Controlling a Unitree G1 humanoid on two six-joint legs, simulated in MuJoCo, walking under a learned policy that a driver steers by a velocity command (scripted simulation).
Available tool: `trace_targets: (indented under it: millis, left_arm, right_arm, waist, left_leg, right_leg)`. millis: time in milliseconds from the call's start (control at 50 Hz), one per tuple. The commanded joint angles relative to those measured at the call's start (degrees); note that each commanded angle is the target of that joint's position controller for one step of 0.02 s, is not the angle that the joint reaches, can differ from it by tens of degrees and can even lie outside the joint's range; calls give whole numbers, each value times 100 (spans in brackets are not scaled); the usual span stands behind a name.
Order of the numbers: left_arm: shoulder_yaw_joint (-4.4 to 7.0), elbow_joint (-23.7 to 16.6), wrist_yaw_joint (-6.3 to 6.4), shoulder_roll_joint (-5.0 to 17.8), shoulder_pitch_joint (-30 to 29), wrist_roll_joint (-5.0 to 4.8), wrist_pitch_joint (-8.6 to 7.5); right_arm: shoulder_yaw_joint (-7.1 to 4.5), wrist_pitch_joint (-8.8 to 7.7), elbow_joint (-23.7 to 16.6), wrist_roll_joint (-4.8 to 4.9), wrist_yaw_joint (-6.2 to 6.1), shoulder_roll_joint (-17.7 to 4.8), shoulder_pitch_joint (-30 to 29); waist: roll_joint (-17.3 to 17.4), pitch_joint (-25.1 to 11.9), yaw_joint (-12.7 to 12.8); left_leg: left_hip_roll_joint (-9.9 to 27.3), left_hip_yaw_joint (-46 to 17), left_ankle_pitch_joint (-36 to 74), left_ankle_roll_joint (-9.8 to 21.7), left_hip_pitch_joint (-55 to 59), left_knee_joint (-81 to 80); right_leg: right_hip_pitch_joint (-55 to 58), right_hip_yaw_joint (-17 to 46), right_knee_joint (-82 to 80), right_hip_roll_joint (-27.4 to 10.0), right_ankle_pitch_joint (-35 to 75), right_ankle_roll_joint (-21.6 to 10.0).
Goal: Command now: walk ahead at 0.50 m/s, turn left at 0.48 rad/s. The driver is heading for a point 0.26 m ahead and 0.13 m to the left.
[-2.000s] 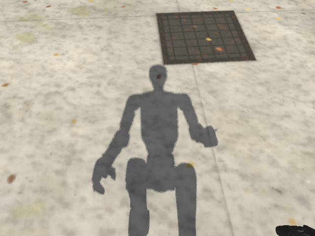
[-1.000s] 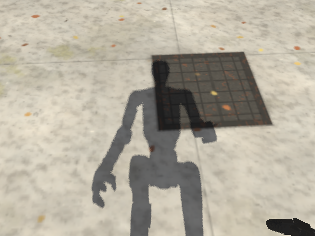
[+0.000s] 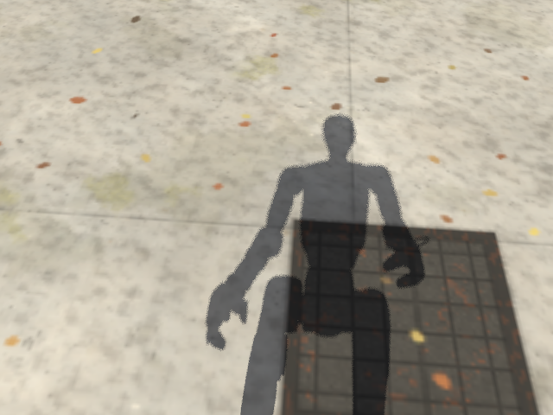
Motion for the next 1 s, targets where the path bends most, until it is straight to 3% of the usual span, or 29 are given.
trace_targets:
  millis: [20, 40, 60, 80, 100, 120, 140, 160, 180, 200, 220, 260, 340, 440, 480, 500, 520, 540, 560, 580, 620, 680, 780, 1000]
  left_arm:
    - [280, -230, 89, 1140, -47, -60, 115]
    - [303, -267, 124, 1206, -115, -60, 170]
    - [296, -313, 155, 1207, -220, -63, 224]
    - [234, -403, 179, 1095, -162, -10, 208]
    - [-55, -642, 54, 191, 499, 204, 43]
    - [-17, -544, -50, 597, 250, 16, -188]
    - [82, -624, -101, 902, -247, -221, -279]
    - [55, -676, -69, 828, -454, -201, -306]
    - [85, -629, -18, 814, -594, -80, -271]
    - [127, -614, 3, 855, -543, -42, -185]
    - [131, -585, 16, 784, -420, -33, -82]
    - [98, -520, 61, 570, -183, 7, 59]
    - [39, -559, 88, 423, -521, 51, 129]
    - [58, -628, 22, 525, -1075, 21, 128]
    - [82, -616, -5, 577, -1085, 61, 107]
    - [89, -550, -20, 572, -926, 96, 82]
    - [119, -497, -15, 703, -818, 150, 55]
    - [177, -511, 21, 1056, -864, 189, 46]
    - [144, -464, 47, 925, -965, 164, 101]
    - [79, -444, 30, 579, -1021, 104, 163]
    - [44, -434, -29, 492, -1266, 56, 227]
    - [67, -298, -72, 589, -1294, 44, 176]
    - [58, -54, -12, 537, -1337, 18, 199]
    - [60, 283, 72, 468, -1589, 9, 385]
  right_arm:
    - [-144, -66, -645, 4, 108, -526, -417]
    - [-231, -44, -597, 3, 113, -670, -14]
    - [-380, -36, -419, 21, 85, -908, 784]
    - [-570, -8, -226, -3, -22, -1329, 1670]
    - [-654, -15, -249, -33, -108, -1948, 1628]
    - [-503, -50, -396, -71, -119, -1486, 1751]
    - [-405, -84, -381, -132, -123, -1192, 1487]
    - [-355, -114, -404, -79, -128, -987, 1130]
    - [-301, -110, -436, -51, -137, -809, 779]
    - [-240, -103, -483, -109, -159, -676, 572]
    - [-232, -100, -501, -163, -161, -691, 468]
    - [-252, -147, -444, -177, -172, -800, 383]
    - [-248, -76, -282, -139, -268, -859, 322]
    - [-170, 38, 43, -175, -291, -773, 468]
    - [-138, 69, 136, -150, -293, -725, 393]
    - [-108, 83, 167, -105, -303, -666, 310]
    - [-77, 70, 244, -110, -303, -584, 501]
    - [-62, 23, 279, -234, -294, -509, 938]
    - [-43, 20, 450, -245, -309, -400, 1440]
    - [-26, 65, 482, -219, -339, -443, 1195]
    - [-57, 248, 495, -149, -393, -579, 846]
    - [-79, 401, 581, -154, -418, -647, 763]
    - [-76, 352, 827, -132, -422, -575, 767]
    - [-18, 286, 1294, -147, -448, -467, 893]
  waist:
    - [-568, 169, -183]
    - [-671, -117, -430]
    - [-601, -536, -884]
    - [-122, -1044, -1274]
    - [1415, -1610, -606]
    - [790, -2530, -929]
    - [430, -1868, -1008]
    - [-3, -1279, -819]
    - [-231, -833, -647]
    - [-133, -687, -450]
    - [-58, -629, -315]
    - [4, -619, -142]
    - [240, -758, -230]
    - [307, -607, -473]
    - [320, -506, -403]
    - [267, -501, -252]
    - [52, -531, -223]
    - [-448, -736, -561]
    - [-928, -1021, -797]
    - [-930, -989, -606]
    - [-740, -698, -521]
    - [-566, -583, -468]
    - [-335, -651, -405]
    - [-178, -214, -397]
  left_leg:
    - [-263, 384, -782, 270, 44, -58]
    - [-483, 551, -1057, 394, 617, -11]
    - [-732, 624, -904, 576, 1704, -269]
    - [-385, -196, -446, 857, 3405, -530]
    - [1277, -3215, 192, 1976, 5555, -731]
    - [1796, -4413, 827, 2359, 5955, -1373]
    - [1574, -3254, 1899, 2021, 5445, -1299]
    - [1289, -2379, 2416, 1718, 4633, -1216]
    - [1075, -1866, 2574, 1507, 3827, -1351]
    - [937, -1562, 2713, 1416, 3198, -1544]
    - [850, -1387, 2850, 1388, 2783, -1704]
    - [724, -986, 3320, 1394, 2405, -1843]
    - [415, -404, 3238, 1110, 2447, -1823]
    - [530, -588, 2240, 966, 2755, -1722]
    - [590, -756, 1888, 901, 2794, -1459]
    - [499, -764, 1564, 764, 2722, -1238]
    - [267, -751, 1038, 509, 2619, -1030]
    - [-134, -619, 85, 251, 2350, -758]
    - [-362, -471, -1128, 10, 2001, -736]
    - [-411, -381, -1586, -110, 1996, -778]
    - [-396, -381, -1480, -93, 2143, -985]
    - [-322, -456, -961, -18, 2386, -1100]
    - [-266, -448, -431, -57, 2476, -1090]
    - [-248, -374, -1057, -93, 2259, -1319]
  right_leg:
    - [237, 184, 647, -1862, 4948, -645]
    - [221, 104, 1312, -1824, 5832, -570]
    - [-104, -39, 2396, -1643, 6072, -422]
    - [-1304, -26, 4003, -1372, 4862, -174]
    - [-3962, 209, 6242, -134, -650, 268]
    - [-4441, 1496, 7096, 81, -1775, 269]
    - [-4704, 1659, 7068, -290, -1397, 165]
    - [-4648, 1570, 6579, -585, -979, 115]
    - [-4450, 1470, 6125, -758, -758, 141]
    - [-4010, 1478, 5897, -858, -609, 149]
    - [-3665, 1466, 5698, -856, -480, 183]
    - [-3403, 1373, 5102, -801, -160, 306]
    - [-3158, 1268, 3573, -688, 1062, 400]
    - [-2929, 1339, 2506, -584, 1515, 320]
    - [-2759, 1337, 2111, -538, 1320, 186]
    - [-2405, 1293, 1613, -496, 1696, 80]
    - [-1903, 1470, 1163, -639, 2880, -55]
    - [-1254, 1900, 1439, -1134, 4570, -284]
    - [-757, 2157, 1708, -1433, 4762, -766]
    - [-886, 2251, 1655, -1430, 4158, -912]
    - [-1367, 2071, 1522, -1127, 2988, -693]
    - [-1540, 1785, 1594, -874, 2860, -469]
    - [-1256, 1651, 1752, -763, 3204, -494]
    - [-1310, 1546, 1575, -564, 2147, -391]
